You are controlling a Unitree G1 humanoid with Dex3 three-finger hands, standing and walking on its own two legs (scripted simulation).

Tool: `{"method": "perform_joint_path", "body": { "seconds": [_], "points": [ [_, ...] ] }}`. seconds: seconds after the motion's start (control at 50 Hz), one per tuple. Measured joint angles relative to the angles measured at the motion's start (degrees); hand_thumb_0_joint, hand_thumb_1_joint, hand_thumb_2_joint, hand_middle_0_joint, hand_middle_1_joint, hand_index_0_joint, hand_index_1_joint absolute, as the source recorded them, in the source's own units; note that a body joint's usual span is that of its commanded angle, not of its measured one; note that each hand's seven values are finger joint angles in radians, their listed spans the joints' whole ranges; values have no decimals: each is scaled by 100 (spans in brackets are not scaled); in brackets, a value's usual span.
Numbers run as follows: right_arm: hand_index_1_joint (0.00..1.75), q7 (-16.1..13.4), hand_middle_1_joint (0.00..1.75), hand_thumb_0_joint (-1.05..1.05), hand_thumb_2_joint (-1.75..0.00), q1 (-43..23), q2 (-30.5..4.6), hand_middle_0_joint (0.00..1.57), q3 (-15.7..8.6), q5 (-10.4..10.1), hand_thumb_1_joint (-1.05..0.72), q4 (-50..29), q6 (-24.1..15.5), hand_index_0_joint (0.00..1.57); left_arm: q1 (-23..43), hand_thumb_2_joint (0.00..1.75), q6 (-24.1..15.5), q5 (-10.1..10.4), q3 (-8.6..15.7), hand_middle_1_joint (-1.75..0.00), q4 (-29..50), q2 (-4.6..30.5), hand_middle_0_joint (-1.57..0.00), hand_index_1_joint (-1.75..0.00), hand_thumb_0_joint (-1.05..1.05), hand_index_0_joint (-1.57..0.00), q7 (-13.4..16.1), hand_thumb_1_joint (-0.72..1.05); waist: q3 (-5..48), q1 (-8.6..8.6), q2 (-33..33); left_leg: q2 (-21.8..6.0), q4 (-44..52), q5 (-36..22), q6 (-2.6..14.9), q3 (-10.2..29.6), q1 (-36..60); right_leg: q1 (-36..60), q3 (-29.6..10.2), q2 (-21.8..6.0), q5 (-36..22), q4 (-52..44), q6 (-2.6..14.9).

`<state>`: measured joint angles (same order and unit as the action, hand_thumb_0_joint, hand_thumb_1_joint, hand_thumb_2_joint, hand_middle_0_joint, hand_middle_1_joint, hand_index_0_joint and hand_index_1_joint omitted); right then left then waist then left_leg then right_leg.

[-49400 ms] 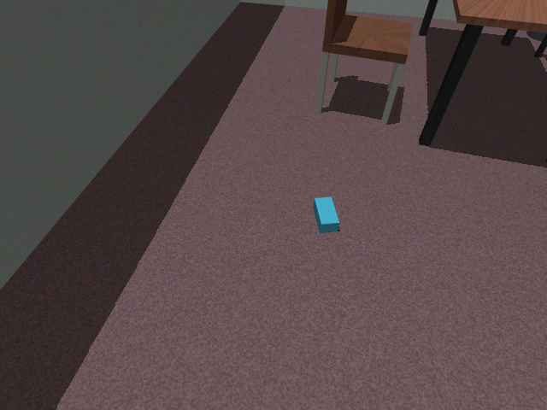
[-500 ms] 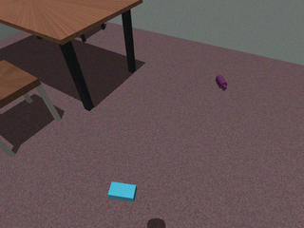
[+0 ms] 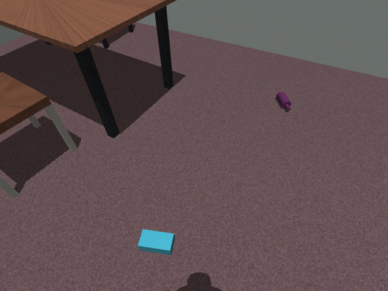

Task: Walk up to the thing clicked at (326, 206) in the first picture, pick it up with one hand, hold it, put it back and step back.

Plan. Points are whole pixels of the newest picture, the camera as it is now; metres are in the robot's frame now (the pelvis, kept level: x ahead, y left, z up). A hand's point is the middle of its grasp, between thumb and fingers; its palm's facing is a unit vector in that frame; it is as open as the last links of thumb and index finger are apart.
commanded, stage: stand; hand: left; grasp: from above
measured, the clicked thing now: (156, 241) +0.48 +0.21 -0.75
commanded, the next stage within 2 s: rise first in 0.44 s
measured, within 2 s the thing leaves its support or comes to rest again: neither
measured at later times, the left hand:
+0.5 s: hand out of the picture +0.09 +0.25 -0.15, palm faces -0.02 -0.94 -0.35, open 7.4 cm
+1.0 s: hand out of the picture +0.14 +0.26 -0.19, palm faces -0.10 -0.92 -0.38, open 12.7 cm
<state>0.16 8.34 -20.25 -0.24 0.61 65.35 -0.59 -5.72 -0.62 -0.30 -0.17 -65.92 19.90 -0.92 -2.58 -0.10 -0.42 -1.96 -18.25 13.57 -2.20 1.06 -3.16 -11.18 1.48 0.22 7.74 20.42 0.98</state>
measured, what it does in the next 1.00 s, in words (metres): stands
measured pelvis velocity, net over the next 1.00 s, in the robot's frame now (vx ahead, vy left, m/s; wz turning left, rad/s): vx -0.01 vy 0.02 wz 0.01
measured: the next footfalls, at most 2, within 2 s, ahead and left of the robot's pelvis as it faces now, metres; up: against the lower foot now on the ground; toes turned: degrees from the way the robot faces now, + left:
none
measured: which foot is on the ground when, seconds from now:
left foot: down 0.00-1.00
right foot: down 0.00-1.00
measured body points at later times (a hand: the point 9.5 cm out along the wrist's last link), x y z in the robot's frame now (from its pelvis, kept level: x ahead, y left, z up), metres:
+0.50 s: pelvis +0.01 +0.00 +0.00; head +0.02 -0.01 +0.45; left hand +0.10 +0.30 -0.13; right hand +0.09 -0.30 -0.14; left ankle -0.04 +0.15 -0.75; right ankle +0.04 -0.11 -0.75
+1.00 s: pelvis -0.01 +0.02 -0.04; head +0.06 +0.03 +0.40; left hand +0.14 +0.30 -0.17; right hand +0.12 -0.23 -0.15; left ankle -0.04 +0.15 -0.75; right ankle +0.04 -0.11 -0.75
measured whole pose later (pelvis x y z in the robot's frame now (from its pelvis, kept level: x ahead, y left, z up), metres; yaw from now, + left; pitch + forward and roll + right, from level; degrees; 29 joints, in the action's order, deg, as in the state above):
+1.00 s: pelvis -0.01 +0.02 -0.04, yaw +0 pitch +11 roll -1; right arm -0.8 13.3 -13.8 -1.9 -0.9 39.5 -5.4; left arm -4.0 5.9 -10.2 5.7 -47.4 16.2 0.5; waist 3.7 -1.6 -0.3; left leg -0.4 -47.9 26.4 -0.4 1.4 -32.5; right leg -38.5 1.1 -1.4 17.6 45.1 -0.8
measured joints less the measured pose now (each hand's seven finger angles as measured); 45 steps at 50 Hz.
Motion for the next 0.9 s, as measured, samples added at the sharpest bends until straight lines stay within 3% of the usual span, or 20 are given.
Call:
{"method": "perform_joint_path", "body": {
  "seconds": [0.56,0.62,0.68,0.78,0.9],
  "points": [
    [30,-24,30,0,-90,-147,-13,20,7,-13,-90,-126,22,21,81,90,-11,-10,6,-31,30,-11,-20,-30,0,-20,49,90,23,-12,-34,-38,76,64,-11,39,152,163,46,29,82,-66,0],
    [30,-161,30,0,-90,115,41,20,22,-217,-91,-806,-105,21,168,91,-89,67,233,-35,360,-129,-19,-34,1,-19,113,86,54,-57,-27,6,-341,195,34,115,-337,-237,109,-21,168,217,-12],
    [30,-197,30,0,-90,170,214,20,-12,-250,-91,-1291,-204,21,552,92,-102,-88,510,-45,400,-164,-17,-44,1,-16,33,76,-9,-69,29,28,-786,324,41,113,-866,-729,97,-41,240,565,-14],
    [30,-166,30,0,-90,278,547,20,-111,-167,-91,-1824,-295,21,766,93,-31,-557,814,-71,777,-94,-11,-69,1,-12,-112,50,141,-130,140,63,-1483,574,38,62,-1669,-1534,30,-70,428,1199,-30],
    [30,-133,30,0,-90,489,642,20,-138,-177,-91,-2264,-318,21,473,95,464,-804,675,-93,1379,-249,-8,-90,0,-9,87,10,406,-148,14,105,-2130,899,114,42,-2188,-2003,-4,-108,661,1706,-104]
  ]
}}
